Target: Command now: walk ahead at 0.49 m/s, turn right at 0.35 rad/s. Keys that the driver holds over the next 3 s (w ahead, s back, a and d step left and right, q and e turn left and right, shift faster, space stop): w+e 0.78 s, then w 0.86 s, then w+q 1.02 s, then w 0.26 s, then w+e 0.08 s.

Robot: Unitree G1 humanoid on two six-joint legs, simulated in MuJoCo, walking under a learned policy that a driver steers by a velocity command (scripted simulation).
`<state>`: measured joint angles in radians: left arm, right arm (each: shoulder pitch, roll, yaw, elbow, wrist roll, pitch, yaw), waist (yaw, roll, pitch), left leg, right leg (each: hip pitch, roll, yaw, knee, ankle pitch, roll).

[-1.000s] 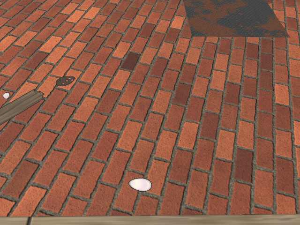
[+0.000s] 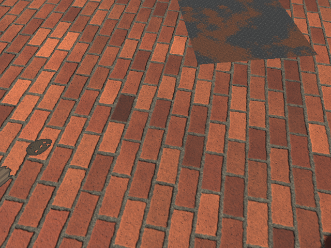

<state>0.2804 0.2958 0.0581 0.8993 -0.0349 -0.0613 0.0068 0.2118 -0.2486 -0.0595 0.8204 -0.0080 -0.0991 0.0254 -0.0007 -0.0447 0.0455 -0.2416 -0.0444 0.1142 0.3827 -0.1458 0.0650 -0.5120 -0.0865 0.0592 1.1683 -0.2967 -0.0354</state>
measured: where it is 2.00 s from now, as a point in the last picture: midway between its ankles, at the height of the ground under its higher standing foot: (249, 142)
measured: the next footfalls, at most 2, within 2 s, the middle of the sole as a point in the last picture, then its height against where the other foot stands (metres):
right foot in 0.38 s outside the picture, level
left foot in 0.84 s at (182, 197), level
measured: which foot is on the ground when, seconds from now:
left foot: down 0.00-0.38, up 0.40-0.82, down 0.84-1.00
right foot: up 0.00-0.36, down 0.38-0.84, up 0.86-1.00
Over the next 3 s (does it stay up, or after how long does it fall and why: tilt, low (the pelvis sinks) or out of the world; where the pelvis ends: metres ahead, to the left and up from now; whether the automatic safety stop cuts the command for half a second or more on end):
stays up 1.55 -0.47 -0.01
